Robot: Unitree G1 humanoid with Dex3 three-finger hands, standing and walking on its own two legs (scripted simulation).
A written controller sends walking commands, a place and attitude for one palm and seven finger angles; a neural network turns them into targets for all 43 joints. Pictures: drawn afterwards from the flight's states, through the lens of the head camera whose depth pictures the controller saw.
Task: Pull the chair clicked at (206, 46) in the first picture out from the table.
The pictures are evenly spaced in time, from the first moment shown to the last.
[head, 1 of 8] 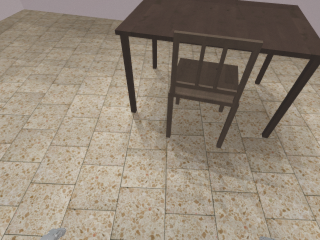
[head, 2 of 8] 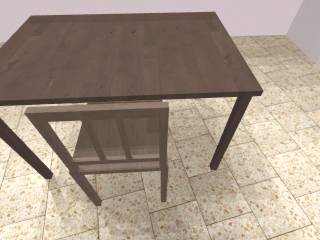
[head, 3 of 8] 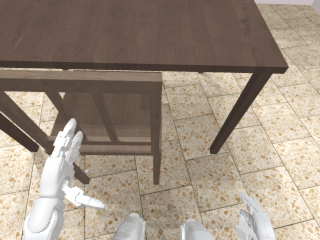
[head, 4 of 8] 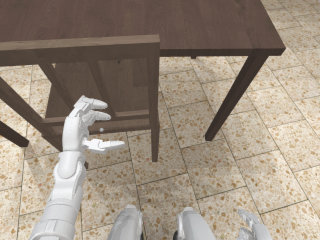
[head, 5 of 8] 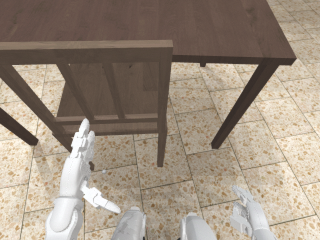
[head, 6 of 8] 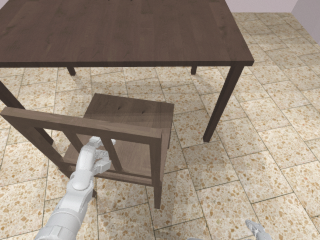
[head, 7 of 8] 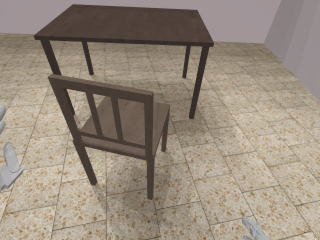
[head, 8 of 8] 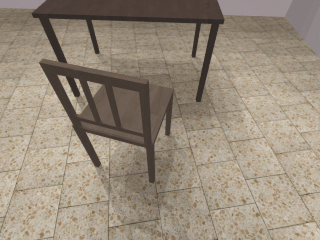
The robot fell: no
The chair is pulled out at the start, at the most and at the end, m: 0.00 0.54 0.54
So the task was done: yes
